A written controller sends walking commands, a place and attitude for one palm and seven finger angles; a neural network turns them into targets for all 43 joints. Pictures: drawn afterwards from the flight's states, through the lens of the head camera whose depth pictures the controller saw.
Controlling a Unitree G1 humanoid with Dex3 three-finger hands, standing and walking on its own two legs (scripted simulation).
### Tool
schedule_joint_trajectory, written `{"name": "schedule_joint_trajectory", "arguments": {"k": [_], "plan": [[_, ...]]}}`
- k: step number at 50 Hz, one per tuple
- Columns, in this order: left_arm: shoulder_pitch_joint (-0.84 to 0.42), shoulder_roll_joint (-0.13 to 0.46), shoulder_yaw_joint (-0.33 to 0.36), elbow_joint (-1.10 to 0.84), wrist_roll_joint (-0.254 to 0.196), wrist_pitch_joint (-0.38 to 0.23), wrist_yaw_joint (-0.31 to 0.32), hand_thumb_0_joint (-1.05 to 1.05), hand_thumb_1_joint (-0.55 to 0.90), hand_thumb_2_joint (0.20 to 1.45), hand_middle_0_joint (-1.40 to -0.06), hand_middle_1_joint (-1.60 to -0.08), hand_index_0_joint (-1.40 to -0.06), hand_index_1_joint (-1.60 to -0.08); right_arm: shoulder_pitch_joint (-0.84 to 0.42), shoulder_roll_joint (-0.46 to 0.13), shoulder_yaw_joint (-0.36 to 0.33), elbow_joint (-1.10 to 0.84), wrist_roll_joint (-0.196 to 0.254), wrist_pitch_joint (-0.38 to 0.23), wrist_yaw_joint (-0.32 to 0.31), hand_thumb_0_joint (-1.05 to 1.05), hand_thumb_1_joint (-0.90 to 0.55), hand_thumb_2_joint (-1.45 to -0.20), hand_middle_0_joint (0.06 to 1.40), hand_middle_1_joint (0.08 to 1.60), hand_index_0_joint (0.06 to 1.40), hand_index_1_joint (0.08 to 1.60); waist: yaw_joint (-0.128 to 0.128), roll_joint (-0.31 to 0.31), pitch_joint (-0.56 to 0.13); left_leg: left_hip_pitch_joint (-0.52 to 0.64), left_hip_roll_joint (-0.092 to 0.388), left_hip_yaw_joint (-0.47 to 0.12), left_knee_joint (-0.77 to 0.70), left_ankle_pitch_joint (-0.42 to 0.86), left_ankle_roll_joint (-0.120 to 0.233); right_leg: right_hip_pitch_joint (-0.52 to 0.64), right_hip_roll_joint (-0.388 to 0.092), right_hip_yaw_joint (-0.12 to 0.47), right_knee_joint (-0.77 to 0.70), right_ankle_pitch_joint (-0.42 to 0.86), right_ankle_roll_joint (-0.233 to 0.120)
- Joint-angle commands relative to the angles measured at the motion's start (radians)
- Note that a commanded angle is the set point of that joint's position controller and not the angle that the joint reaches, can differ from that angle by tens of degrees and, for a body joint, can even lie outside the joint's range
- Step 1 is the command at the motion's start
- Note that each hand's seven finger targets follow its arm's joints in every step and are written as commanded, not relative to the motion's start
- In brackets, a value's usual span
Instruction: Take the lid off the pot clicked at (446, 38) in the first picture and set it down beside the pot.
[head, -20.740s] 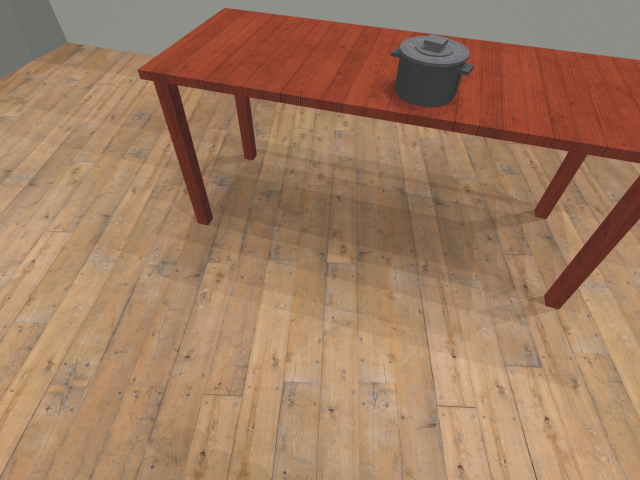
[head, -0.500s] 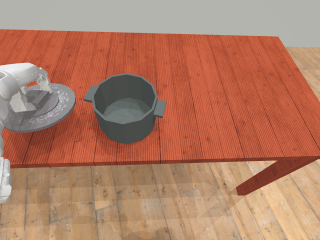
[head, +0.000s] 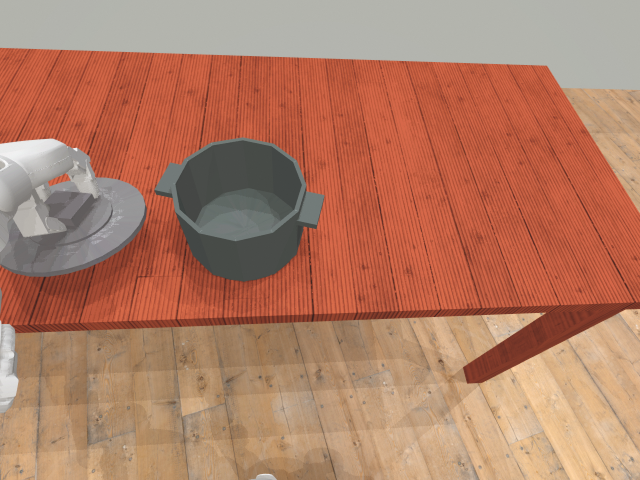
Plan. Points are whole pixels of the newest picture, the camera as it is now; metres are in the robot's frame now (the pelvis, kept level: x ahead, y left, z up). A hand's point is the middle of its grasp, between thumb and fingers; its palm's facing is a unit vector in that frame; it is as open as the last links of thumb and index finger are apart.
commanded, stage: lower the lid onto the table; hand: left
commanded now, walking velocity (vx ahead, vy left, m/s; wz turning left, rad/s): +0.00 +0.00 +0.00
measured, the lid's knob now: (64, 207) +0.45 +0.34 +0.03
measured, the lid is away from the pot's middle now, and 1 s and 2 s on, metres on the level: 0.23 0.23 0.24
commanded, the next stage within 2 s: open the fingers wide in 0.86 s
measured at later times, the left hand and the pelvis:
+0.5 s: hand (61, 221) +0.43 +0.34 +0.03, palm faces -0.53 -0.10 -0.84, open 8.6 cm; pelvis -0.01 +0.00 -0.01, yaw -1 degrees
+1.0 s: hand (64, 218) +0.44 +0.35 +0.01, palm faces -0.50 -0.13 -0.85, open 8.7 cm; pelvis -0.01 +0.01 -0.03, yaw -2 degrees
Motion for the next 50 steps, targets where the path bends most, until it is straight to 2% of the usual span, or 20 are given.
{"name": "schedule_joint_trajectory", "arguments": {"k": [1,9,12,14,15,18,20,22,23,25,29,32,35,39,44,46,47,48,49,50], "plan": [[-0.461,0.365,0.11,-0.19,-0.01,-0.001,0.056,0.0,0.49,1.113,-0.828,-1.002,-0.799,-0.966,0.098,-0.197,-0.062,-0.058,-0.002,-0.015,-0.015,0.0,-0.9,-0.9,0.2,0.3,0.2,0.3,0.0,0.163,-0.425,0.458,0.047,-0.112,-0.021,0.521,-0.057,-0.067,0.057,-0.022,-0.014,0.152,-0.062],[-0.464,0.397,0.118,-0.171,-0.006,-0.02,0.06,0.0,0.49,1.113,-0.828,-1.002,-0.799,-0.966,0.124,-0.206,-0.058,-0.051,0.0,-0.018,-0.028,0.0,-0.9,-0.9,0.2,0.3,0.2,0.3,-0.01,0.159,-0.443,0.42,0.043,-0.108,0.002,0.469,-0.05,-0.091,0.061,-0.019,0.013,0.133,-0.063],[-0.497,0.351,0.071,-0.186,-0.007,-0.022,0.059,0.0,0.49,1.113,-0.828,-1.002,-0.799,-0.966,0.133,-0.207,-0.058,-0.045,0.004,-0.023,-0.032,0.0,-0.9,-0.9,0.2,0.3,0.2,0.3,-0.021,0.19,-0.426,0.426,0.051,-0.117,-0.001,0.438,-0.056,-0.141,0.062,-0.027,0.02,0.093,-0.065],[-0.492,0.417,0.129,-0.22,-0.001,-0.033,0.069,0.0,0.49,1.113,-0.828,-1.002,-0.799,-0.966,0.142,-0.211,-0.061,-0.042,-0.003,-0.022,-0.035,0.0,-0.9,-0.9,0.2,0.3,0.2,0.3,-0.01,0.201,-0.49,0.462,0.054,-0.122,0.018,0.52,-0.061,-0.121,0.062,-0.022,0.029,0.13,-0.065],[-0.513,0.393,0.11,-0.248,-0.004,-0.034,0.07,0.0,0.49,1.113,-0.828,-1.002,-0.799,-0.966,0.136,-0.206,-0.061,-0.045,-0.003,-0.021,-0.036,0.0,-0.9,-0.9,0.2,0.3,0.2,0.3,-0.012,0.238,-0.509,0.481,0.054,-0.124,0.021,0.562,-0.07,-0.127,0.062,-0.022,0.032,0.14,-0.066],[-0.475,0.36,0.096,-0.188,-0.007,-0.031,0.075,0.0,0.49,1.113,-0.828,-1.002,-0.799,-0.966,0.142,-0.207,-0.06,-0.041,-0.002,-0.023,-0.037,0.0,-0.9,-0.9,0.2,0.3,0.2,0.3,-0.021,0.194,-0.463,0.456,0.059,-0.126,0.023,0.553,-0.069,-0.165,0.064,-0.026,0.034,0.127,-0.064],[-0.472,0.32,0.061,-0.135,-0.004,-0.019,0.077,0.0,0.49,1.113,-0.828,-1.002,-0.799,-0.966,0.146,-0.206,-0.059,-0.033,0.001,-0.019,-0.033,0.0,-0.9,-0.9,0.2,0.3,0.2,0.3,-0.034,0.168,-0.405,0.41,0.058,-0.125,0.02,0.454,-0.064,-0.198,0.066,-0.03,0.035,0.076,-0.061],[-0.478,0.353,0.079,-0.133,0.006,-0.016,0.086,0.0,0.49,1.113,-0.828,-1.002,-0.799,-0.966,0.155,-0.211,-0.058,-0.035,0.001,-0.018,-0.033,0.0,-0.9,-0.9,0.2,0.3,0.2,0.3,-0.032,0.156,-0.421,0.384,0.052,-0.123,0.018,0.396,-0.056,-0.184,0.067,-0.025,0.039,0.065,-0.064],[-0.504,0.344,0.068,-0.176,0.008,-0.023,0.083,0.0,0.49,1.113,-0.828,-1.002,-0.799,-0.966,0.147,-0.211,-0.058,-0.039,0.001,-0.019,-0.034,0.0,-0.9,-0.9,0.2,0.3,0.2,0.3,-0.026,0.197,-0.442,0.406,0.056,-0.124,0.022,0.45,-0.064,-0.188,0.065,-0.024,0.045,0.085,-0.068],[-0.491,0.363,0.088,-0.162,0.015,-0.024,0.091,0.0,0.49,1.113,-0.828,-1.002,-0.799,-0.966,0.162,-0.207,-0.06,-0.037,-0.003,-0.019,-0.035,0.0,-0.9,-0.9,0.2,0.3,0.2,0.3,-0.028,0.197,-0.477,0.429,0.056,-0.128,0.038,0.485,-0.067,-0.189,0.068,-0.023,0.054,0.094,-0.064],[-0.492,0.347,0.073,-0.118,0.017,-0.02,0.092,0.0,0.49,1.113,-0.828,-1.002,-0.799,-0.966,0.166,-0.212,-0.057,-0.029,-0.004,-0.014,-0.034,0.0,-0.9,-0.9,0.2,0.3,0.2,0.3,-0.04,0.197,-0.44,0.396,0.06,-0.13,0.051,0.464,-0.068,-0.237,0.069,-0.029,0.069,0.075,-0.063],[-0.467,0.35,0.075,-0.066,0.026,-0.013,0.093,0.0,0.49,1.113,-0.828,-1.002,-0.799,-0.966,0.176,-0.21,-0.054,-0.039,-0.006,-0.008,-0.028,0.0,-0.9,-0.9,0.2,0.3,0.2,0.3,-0.043,0.146,-0.437,0.331,0.048,-0.116,0.065,0.435,-0.06,-0.223,0.073,-0.027,0.08,0.08,-0.061],[-0.492,0.351,0.075,-0.097,0.036,-0.017,0.088,0.0,0.49,1.113,-0.828,-1.002,-0.799,-0.966,0.185,-0.209,-0.059,-0.036,-0.011,0.0,-0.023,0.0,-0.9,-0.9,0.2,0.3,0.2,0.3,-0.037,0.211,-0.471,0.383,0.056,-0.13,0.085,0.522,-0.077,-0.261,0.075,-0.03,0.095,0.084,-0.064],[-0.47,0.326,0.058,-0.027,0.035,-0.014,0.078,0.0,0.49,1.113,-0.828,-1.002,-0.799,-0.966,0.19,-0.21,-0.055,-0.038,-0.013,0.012,-0.019,0.0,-0.9,-0.9,0.2,0.3,0.2,0.3,-0.053,0.147,-0.44,0.314,0.052,-0.121,0.104,0.475,-0.065,-0.283,0.08,-0.032,0.108,0.074,-0.059],[-0.495,0.335,0.061,-0.052,0.047,-0.027,0.077,0.0,0.49,1.113,-0.828,-1.002,-0.799,-0.966,0.203,-0.209,-0.059,-0.037,-0.017,0.023,-0.017,0.0,-0.9,-0.9,0.2,0.3,0.2,0.3,-0.054,0.196,-0.468,0.337,0.058,-0.136,0.124,0.488,-0.076,-0.332,0.085,-0.035,0.129,0.041,-0.063],[-0.463,0.318,0.051,0.012,0.046,-0.021,0.077,0.0,0.49,1.113,-0.828,-1.002,-0.799,-0.966,0.207,-0.208,-0.054,-0.042,-0.014,0.024,-0.017,0.0,-0.9,-0.9,0.2,0.3,0.2,0.3,-0.066,0.131,-0.436,0.278,0.054,-0.131,0.129,0.424,-0.065,-0.343,0.089,-0.036,0.136,0.025,-0.06],[-0.473,0.324,0.049,0.014,0.047,-0.016,0.076,0.0,0.49,1.113,-0.828,-1.002,-0.799,-0.966,0.204,-0.211,-0.052,-0.042,-0.012,0.027,-0.015,0.0,-0.9,-0.9,0.2,0.3,0.2,0.3,-0.065,0.142,-0.416,0.251,0.052,-0.129,0.126,0.387,-0.064,-0.35,0.087,-0.035,0.138,0.011,-0.061],[-0.239,0.355,0.142,0.017,0.038,-0.034,0.076,0.0,0.49,1.113,-0.828,-1.002,-0.799,-0.966,0.197,-0.191,-0.061,-0.088,-0.005,0.021,0.003,0.0,-0.9,-0.9,0.2,0.3,0.2,0.3,0.022,0.174,-0.47,0.289,0.037,-0.135,0.12,0.492,-0.085,-0.29,0.089,-0.043,0.149,0.041,-0.077],[-0.245,0.374,0.168,-0.076,0.05,-0.06,0.087,0.0,0.484,1.087,-0.814,-1.004,-0.785,-0.968,0.184,-0.2,-0.068,-0.085,-0.027,0.044,0.005,0.0,-0.9,-0.9,0.2,0.3,0.2,0.3,0.012,0.173,-0.51,0.317,0.052,-0.136,0.135,0.544,-0.098,-0.307,0.092,-0.04,0.155,0.057,-0.079],[-0.291,0.332,0.123,-0.112,0.054,-0.061,0.095,0.0,0.479,1.061,-0.799,-1.006,-0.771,-0.971,0.173,-0.193,-0.071,-0.085,-0.032,0.057,0.01,0.0,-0.9,-0.9,0.2,0.3,0.2,0.3,-0.004,0.166,-0.514,0.31,0.051,-0.133,0.139,0.541,-0.095,-0.313,0.093,-0.032,0.149,0.059,-0.075]]}}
